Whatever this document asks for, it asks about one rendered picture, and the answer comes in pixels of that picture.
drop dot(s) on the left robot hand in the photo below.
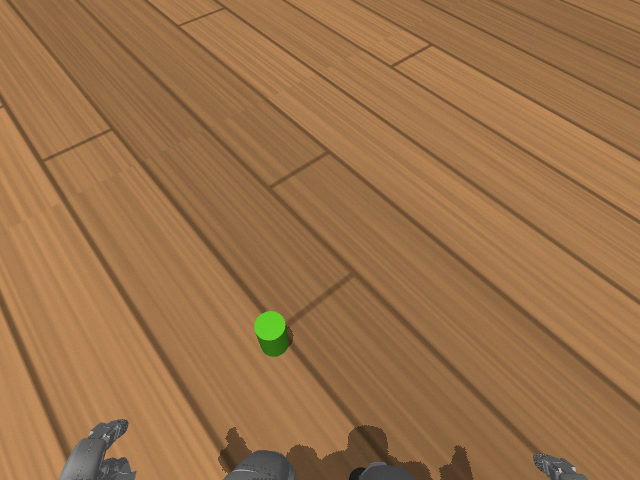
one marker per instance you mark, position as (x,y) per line
(86,461)

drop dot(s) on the right robot hand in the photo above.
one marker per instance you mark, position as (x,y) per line
(556,469)

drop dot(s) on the can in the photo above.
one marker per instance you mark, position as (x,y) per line
(271,332)

